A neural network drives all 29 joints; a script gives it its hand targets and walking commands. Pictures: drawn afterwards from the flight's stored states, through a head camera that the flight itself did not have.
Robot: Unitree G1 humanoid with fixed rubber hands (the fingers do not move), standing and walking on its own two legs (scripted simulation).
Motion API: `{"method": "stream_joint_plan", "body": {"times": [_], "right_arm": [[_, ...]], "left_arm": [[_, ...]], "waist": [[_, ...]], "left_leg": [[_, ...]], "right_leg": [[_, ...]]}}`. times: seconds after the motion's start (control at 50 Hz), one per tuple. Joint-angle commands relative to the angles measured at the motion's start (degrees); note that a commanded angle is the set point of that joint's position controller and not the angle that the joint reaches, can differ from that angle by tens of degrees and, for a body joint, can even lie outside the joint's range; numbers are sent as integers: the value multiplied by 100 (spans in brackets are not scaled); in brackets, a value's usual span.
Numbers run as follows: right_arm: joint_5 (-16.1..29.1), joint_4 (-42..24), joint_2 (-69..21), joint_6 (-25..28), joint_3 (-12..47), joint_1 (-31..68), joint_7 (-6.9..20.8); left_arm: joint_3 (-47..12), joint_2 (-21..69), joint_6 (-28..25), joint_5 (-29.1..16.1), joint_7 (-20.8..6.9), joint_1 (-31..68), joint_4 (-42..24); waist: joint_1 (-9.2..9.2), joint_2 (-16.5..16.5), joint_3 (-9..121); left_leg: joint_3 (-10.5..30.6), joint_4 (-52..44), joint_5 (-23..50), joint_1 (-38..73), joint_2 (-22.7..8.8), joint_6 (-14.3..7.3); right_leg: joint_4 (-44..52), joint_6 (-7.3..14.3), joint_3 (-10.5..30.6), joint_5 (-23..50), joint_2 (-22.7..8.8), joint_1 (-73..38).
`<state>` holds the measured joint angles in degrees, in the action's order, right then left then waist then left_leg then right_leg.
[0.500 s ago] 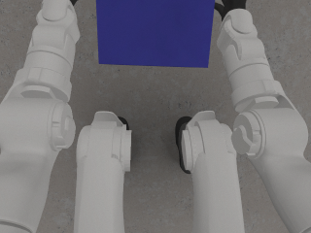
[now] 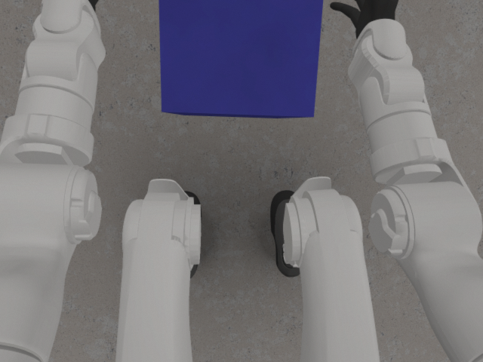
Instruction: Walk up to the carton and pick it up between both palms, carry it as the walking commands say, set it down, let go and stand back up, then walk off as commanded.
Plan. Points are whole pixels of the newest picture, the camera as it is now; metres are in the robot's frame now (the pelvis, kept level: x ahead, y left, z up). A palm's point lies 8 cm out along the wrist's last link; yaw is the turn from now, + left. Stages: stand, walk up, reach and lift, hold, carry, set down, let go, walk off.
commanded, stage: set down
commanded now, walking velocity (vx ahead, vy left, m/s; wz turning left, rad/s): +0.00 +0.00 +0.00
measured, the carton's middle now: (235, 51) +0.52 +0.02 -0.27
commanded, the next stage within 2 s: let go in 1.06 s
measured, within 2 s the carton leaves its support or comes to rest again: neither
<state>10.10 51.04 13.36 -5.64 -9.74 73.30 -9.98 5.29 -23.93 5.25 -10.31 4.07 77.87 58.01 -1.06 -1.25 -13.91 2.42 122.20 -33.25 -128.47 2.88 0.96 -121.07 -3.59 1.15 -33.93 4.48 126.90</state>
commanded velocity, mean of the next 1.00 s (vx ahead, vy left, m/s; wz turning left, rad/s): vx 0.00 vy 0.00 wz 0.00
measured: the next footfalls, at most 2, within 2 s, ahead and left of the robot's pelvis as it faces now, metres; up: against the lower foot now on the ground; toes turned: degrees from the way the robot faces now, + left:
none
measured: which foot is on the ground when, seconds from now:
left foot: down 0.00-1.00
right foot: down 0.00-1.00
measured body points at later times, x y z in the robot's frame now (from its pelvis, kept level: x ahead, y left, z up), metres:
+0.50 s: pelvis +0.01 +0.00 +0.12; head +0.34 +0.02 +0.43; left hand +0.56 +0.22 +0.01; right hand +0.55 -0.16 +0.00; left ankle +0.10 +0.12 -0.36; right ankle +0.11 -0.13 -0.36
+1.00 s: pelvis +0.04 +0.00 +0.26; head +0.34 +0.03 +0.60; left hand +0.56 +0.23 +0.16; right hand +0.54 -0.16 +0.15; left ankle +0.10 +0.12 -0.36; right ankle +0.11 -0.13 -0.36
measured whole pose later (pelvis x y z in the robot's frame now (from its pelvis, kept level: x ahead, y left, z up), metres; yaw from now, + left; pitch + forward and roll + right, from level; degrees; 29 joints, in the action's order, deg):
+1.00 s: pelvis +0.04 +0.00 +0.26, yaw +2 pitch +45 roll -2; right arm -1.3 41.7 5.6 -7.2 -20.0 55.7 -5.5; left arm 17.3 -17.5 6.9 3.0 -3.3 62.8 52.1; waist -1.6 -0.2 4.2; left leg 4.1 62.5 -18.4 -88.9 2.5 0.6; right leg -61.3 -1.8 2.4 -18.8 2.5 87.4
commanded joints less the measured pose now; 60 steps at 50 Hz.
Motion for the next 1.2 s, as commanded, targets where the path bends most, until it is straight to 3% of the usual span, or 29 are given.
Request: {"method": "stream_joint_plan", "body": {"times": [0.0, 0.16, 0.32, 0.58, 0.8, 0.96, 1.1, 1.18], "right_arm": [[-118, -738, 607, 0, -198, 1193, 3], [-417, -652, 375, -99, -410, 909, 79], [-601, -949, 327, -194, -601, 710, 92], [-677, -1537, 153, -287, -724, 51, 231], [-910, -1609, -119, -177, -882, -464, 372], [-1208, -1508, -360, -26, -1070, -736, 461], [-1707, -1106, -560, 100, -1247, -905, 537], [-1821, -1335, -438, 126, -1207, -1312, 590]], "left_arm": [[217, -689, 10, 115, -20, 1443, -725], [504, -493, 96, 412, -181, 1119, -571], [677, -477, 198, 574, -305, 945, -833], [893, -351, 340, 822, -474, 374, -1418], [1059, -161, 205, 1086, -647, -6, -1338], [1280, 86, 25, 1402, -753, -242, -1138], [1656, 335, -138, 1808, -802, -586, -724], [1691, 373, -159, 1933, -711, -1041, -1096]], "waist": [[-23, 612, 7562], [16, 519, 7135], [-16, 507, 7459], [-28, 532, 7853], [-37, 525, 7549], [-23, 514, 7036], [-16, 415, 6359], [-7, 429, 7038]], "left_leg": [[-502, -1273, 2137, 4398, -39, 113], [-500, -2028, 1877, 4157, 17, 65], [-465, -2850, 1974, 4676, 109, 72], [-401, -4183, 2650, 5861, 171, 105], [-294, -5517, 3238, 6969, 148, 117], [-210, -6525, 3500, 7616, 99, 112], [-221, -6926, 3404, 7400, 60, 176], [-225, -6958, 3940, 7968, 65, 185]], "right_leg": [[1189, 42, -726, 1922, -4, -3210], [1895, 43, -676, 1745, 40, -3242], [2703, 30, -663, 1796, 80, -3751], [4059, 6, -624, 2431, 106, -4837], [5472, 4, -488, 3013, 76, -5827], [6476, -10, -401, 3306, 55, -6443], [6874, -31, -358, 3323, -24, -6673], [6899, -31, -373, 3768, -22, -7283]]}}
